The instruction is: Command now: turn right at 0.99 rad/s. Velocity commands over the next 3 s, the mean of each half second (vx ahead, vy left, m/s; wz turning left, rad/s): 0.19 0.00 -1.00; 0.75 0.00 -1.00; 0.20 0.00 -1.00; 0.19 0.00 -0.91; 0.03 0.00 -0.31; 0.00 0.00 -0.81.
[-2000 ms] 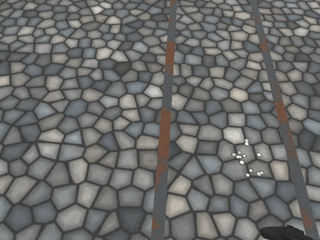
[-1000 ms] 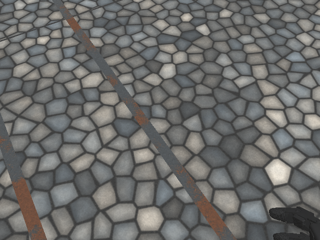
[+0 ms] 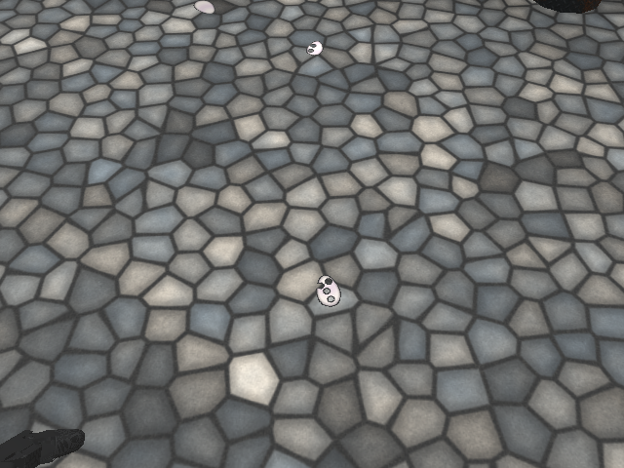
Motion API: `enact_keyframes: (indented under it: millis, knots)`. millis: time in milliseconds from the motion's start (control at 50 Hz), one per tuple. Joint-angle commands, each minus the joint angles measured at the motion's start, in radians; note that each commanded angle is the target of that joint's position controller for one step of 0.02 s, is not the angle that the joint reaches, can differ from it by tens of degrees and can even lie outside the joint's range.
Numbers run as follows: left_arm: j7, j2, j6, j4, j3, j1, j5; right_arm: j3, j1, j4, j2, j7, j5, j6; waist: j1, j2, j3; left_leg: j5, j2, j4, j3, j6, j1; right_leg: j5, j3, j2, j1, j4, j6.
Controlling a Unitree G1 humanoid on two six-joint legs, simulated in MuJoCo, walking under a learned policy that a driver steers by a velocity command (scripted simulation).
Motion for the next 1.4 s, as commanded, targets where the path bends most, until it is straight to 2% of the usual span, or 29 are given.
enact_keyframes:
  millis: [20, 100, 260, 320, 360, 380, 400, 420, 440, 480, 500, 560, 680, 760, 780, 800, 820, 860, 880, 940, 960, 1060, 1120, 1160, 1180, 1200, 1220, 1280, 1400]
  knots:
    - [-0.003, 0.193, -0.008, -0.032, 0.064, 0.079, 0.001, -0.022, -0.117, -0.123, -0.094, -0.03, 0.0, -0.009, 0.046, 0.153, -0.072, 0.142, 0.349, -0.208, -0.28, 0.196, 0.149, -0.005, -0.071, -0.122, -0.165, 0.348, 0.051]
    - [-0.014, 0.083, -0.002, -0.064, 0.021, 0.007, -0.011, -0.024, -0.027, -0.104, -0.127, -0.054, 0.004, 0.007, -0.025, 0.155, -0.048, 0.246, 0.301, -0.221, -0.085, 0.193, 0.232, 0.099, -0.185, -0.187, -0.24, 0.299, 0.084]
    - [-0.037, 0.069, 0.01, -0.063, 0.016, 0.008, -0.003, -0.057, -0.008, -0.089, -0.203, -0.014, 0.029, 0.016, -0.032, 0.216, -0.117, 0.35, 0.369, -0.176, 0.122, 0.162, 0.254, 0.12, -0.302, -0.217, 0.017, -0.091, 0.059]
    - [-0.051, 0.075, 0.017, -0.023, 0.029, 0.094, -0.019, -0.062, 0.006, -0.068, -0.202, 0.001, 0.065, -0.004, 0.022, 0.204, -0.137, -0.191, 0.389, -0.177, 0.138, 0.106, 0.167, 0.128, -0.351, -0.195, 0.211, -0.249, -0.018]
    - [-0.041, 0.138, -0.001, 0.11, 0.07, 0.387, -0.036, -0.034, -0.032, -0.071, -0.098, 0.006, 0.043, -0.008, 0.139, 0.008, -0.142, -0.371, 0.272, 0.194, 0.263, 0.024, -0.122, 0.02, -0.268, -0.175, 0.577, -0.376, -0.128]
    - [-0.036, 0.291, -0.032, 0.112, 0.095, 0.463, -0.022, -0.01, -0.109, -0.155, -0.024, 0.008, 0.019, -0.021, 0.137, -0.305, -0.056, -0.47, 0.108, 0.645, 0.247, -0.053, -0.579, -0.227, 0.335, -0.419, 0.71, -0.529, -0.315]
    - [-0.054, 0.244, -0.088, 0.062, 0.07, 0.408, 0.004, -0.012, -0.21, -0.207, -0.07, 0.011, 0.046, -0.061, 0.162, -0.203, -0.067, -0.393, 0.056, 0.75, -0.018, -0.021, -0.752, -0.436, 0.634, -0.511, 0.675, -0.711, -0.412]
    - [-0.054, 0.18, -0.118, 0.06, 0.042, 0.34, 0.009, -0.024, -0.237, -0.217, -0.125, 0.023, 0.075, -0.092, 0.124, -0.152, 0.002, -0.3, 0.098, 0.736, -0.056, 0.014, -0.762, -0.436, 0.574, -0.518, 0.622, -0.741, -0.38]
    - [-0.05, 0.142, -0.128, 0.055, 0.024, 0.301, -0.002, -0.031, -0.185, -0.193, -0.145, 0.028, 0.063, -0.11, 0.077, -0.122, 0.011, -0.218, 0.114, 0.682, -0.059, 0.027, -0.7, -0.359, 0.484, -0.481, 0.572, -0.722, -0.341]
    - [-0.029, 0.106, -0.121, 0.045, 0.003, 0.242, -0.005, -0.038, -0.132, -0.152, -0.152, 0.031, 0.023, -0.128, 0.027, -0.093, 0.019, -0.054, 0.126, 0.522, -0.052, 0.003, -0.551, -0.167, 0.305, -0.391, 0.477, -0.706, -0.28]
    - [-0.031, 0.154, -0.1, 0.075, 0.009, 0.224, 0.066, -0.007, -0.046, -0.094, -0.109, 0.058, -0.086, -0.058, 0.016, -0.137, 0.018, 0.015, 0.123, 0.523, 0.036, -0.04, -0.425, -0.05, 0.175, -0.275, 0.369, -0.727, -0.218]
    - [-0.045, 0.126, -0.099, 0.112, 0.001, 0.294, 0.046, 0.005, -0.082, -0.112, -0.096, 0.063, -0.038, 0.006, 0.034, -0.087, 0.037, 0.055, 0.103, 0.447, 0.071, -0.103, -0.378, 0.015, 0.145, -0.232, 0.302, -0.731, -0.237]
    - [-0.032, 0.157, -0.108, 0.152, 0.013, 0.361, 0.041, 0.021, -0.268, -0.184, -0.102, 0.061, -0.004, -0.009, 0.111, -0.103, 0.077, 0.095, 0.083, 0.145, 0.038, -0.102, -0.325, 0.078, 0.241, -0.269, 0.368, -0.708, -0.25]
    - [-0.032, 0.188, -0.125, 0.144, 0.017, 0.226, 0.044, -0.005, 0.071, -0.118, -0.168, 0.025, 0.007, -0.033, -0.084, -0.093, -0.046, -0.031, 0.028, 0.06, 0.064, -0.041, 0.221, 0.56, 0.231, -0.245, 0.222, -0.464, -0.182]
    - [-0.041, 0.171, -0.134, 0.142, 0.012, 0.186, 0.044, -0.03, 0.308, -0.065, -0.234, 0.001, -0.003, -0.042, -0.21, 0.012, -0.179, -0.105, 0.096, 0.069, 0.004, -0.015, 0.53, 0.615, 0.142, -0.14, 0.084, -0.141, -0.146]
    - [-0.041, 0.035, -0.146, 0.09, -0.021, 0.195, 0.024, -0.056, 0.504, -0.046, -0.362, -0.019, -0.04, -0.046, -0.25, 0.35, -0.357, -0.699, 0.383, -0.107, -0.4, 0.023, 0.785, 0.173, 0.003, 0.002, -0.16, 0.274, -0.112]
    - [-0.038, 0.005, -0.144, 0.069, -0.045, 0.22, 0.012, -0.045, 0.349, -0.073, -0.343, -0.012, -0.04, -0.046, -0.125, 0.479, -0.319, -0.841, 0.5, -0.34, -0.834, 0.047, 0.656, -0.039, -0.034, -0.006, -0.284, 0.441, -0.118]
    - [-0.05, 0.081, -0.115, 0.124, -0.034, 0.169, 0.054, -0.004, 0.197, -0.1, -0.16, -0.012, -0.034, -0.039, -0.069, 0.141, -0.097, -0.587, 0.464, -0.278, -0.557, 0.094, 0.415, 0.127, -0.106, -0.148, -0.286, 0.466, -0.118]
    - [-0.064, 0.077, -0.103, 0.136, -0.031, 0.137, 0.062, 0.008, 0.198, -0.081, -0.118, -0.014, -0.035, -0.041, -0.058, 0.08, -0.029, -0.322, 0.416, -0.272, -0.381, 0.101, 0.339, 0.155, -0.122, -0.189, -0.259, 0.423, -0.101]
    - [-0.083, 0.03, -0.058, 0.108, -0.041, 0.087, 0.069, 0.031, 0.246, -0.015, -0.07, -0.003, -0.006, -0.068, -0.021, 0.15, 0.043, 0.515, 0.376, -0.207, -0.057, 0.083, 0.281, 0.125, -0.171, -0.212, -0.253, 0.368, -0.061]
    - [-0.051, 0.024, -0.07, 0.07, -0.03, 0.108, -0.059, 0.015, 0.139, -0.044, -0.082, -0.02, 0.044, -0.083, -0.001, 0.247, 0.035, 0.562, 0.318, -0.219, 0.01, 0.074, 0.307, 0.141, -0.145, -0.25, -0.278, 0.341, -0.044]
    - [-0.081, 0.003, -0.089, 0.031, -0.042, 0.024, -0.003, -0.01, 0.036, -0.059, -0.192, -0.056, 0.03, -0.068, 0.027, 0.119, 0.012, 0.719, 0.232, -0.221, 0.267, 0.047, 0.167, 0.475, -0.334, -0.155, 0.027, -0.149, -0.014]
    - [-0.091, 0.106, -0.07, 0.067, 0.01, 0.174, -0.011, -0.031, 0.035, -0.069, -0.256, -0.049, 0.073, -0.061, 0.116, 0.156, -0.101, 1.003, 0.26, 0.016, 0.268, 0.028, 0.219, 0.457, -0.358, -0.077, 0.271, -0.205, -0.084]
    - [-0.069, 0.195, -0.057, 0.111, 0.064, 0.36, -0.017, -0.014, 0.031, -0.093, -0.181, -0.03, 0.076, -0.057, 0.193, 0.031, -0.166, 0.488, 0.203, 0.416, 0.241, -0.013, 0.035, 0.579, -0.272, -0.072, 0.605, -0.324, -0.163]
    - [-0.043, 0.223, -0.054, 0.089, 0.061, 0.302, -0.017, 0.022, 0.074, -0.101, -0.056, -0.012, 0.019, -0.056, 0.114, -0.223, -0.119, -0.374, 0.058, 0.756, 0.229, -0.058, -0.165, 0.917, -0.083, -0.165, 0.687, -0.322, -0.228]
    - [-0.053, 0.288, -0.079, -0.004, 0.054, 0.202, 0.042, 0.036, 0.238, -0.141, -0.08, -0.003, 0.019, -0.066, -0.005, -0.268, -0.35, -0.505, -0.046, 1.056, 0.03, -0.092, -0.383, 0.984, 0.451, -0.428, 0.881, -0.363, -0.494]
    - [-0.064, 0.248, -0.084, -0.044, 0.055, 0.154, 0.038, 0.019, 0.163, -0.151, -0.202, 0.003, 0.027, -0.08, 0.058, -0.099, -0.442, -0.375, -0.009, 1.034, -0.112, -0.067, -0.402, 0.612, 0.565, -0.457, 0.845, -0.514, -0.493]
    - [-0.056, 0.161, -0.096, -0.055, 0.029, 0.03, -0.009, 0.013, 0.062, -0.156, -0.203, -0.022, 0.015, -0.071, -0.029, 0.09, -0.168, -0.239, 0.06, 0.792, -0.129, -0.062, -0.333, 0.542, 0.382, -0.325, 0.468, -0.557, -0.359]
    - [0.01, 0.173, -0.043, -0.027, 0.04, 0.034, 0.0, 0.032, 0.004, -0.156, -0.102, -0.017, 0.009, -0.034, -0.034, 0.042, -0.189, -0.119, 0.009, 0.447, -0.082, -0.125, -0.179, 0.861, 0.21, -0.184, 0.251, -0.468, -0.266]
Next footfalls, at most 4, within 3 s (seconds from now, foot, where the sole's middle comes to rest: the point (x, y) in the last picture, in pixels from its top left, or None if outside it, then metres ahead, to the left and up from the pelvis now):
0.36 right None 0.00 -0.15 -0.77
0.78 left None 0.41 -0.17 -0.77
1.16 right None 0.44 -0.55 -0.77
1.60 left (596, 379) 0.65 -0.61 -0.77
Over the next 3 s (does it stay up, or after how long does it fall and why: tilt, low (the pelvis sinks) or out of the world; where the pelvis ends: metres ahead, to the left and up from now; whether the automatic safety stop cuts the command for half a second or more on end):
stays up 0.47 -0.63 0.01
